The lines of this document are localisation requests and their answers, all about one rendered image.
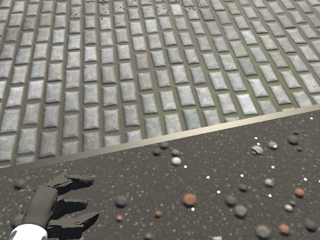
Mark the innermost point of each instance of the left robot hand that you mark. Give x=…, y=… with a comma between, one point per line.
x=45, y=208

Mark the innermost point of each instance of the robot left forearm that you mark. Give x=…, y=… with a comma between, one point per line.
x=28, y=232

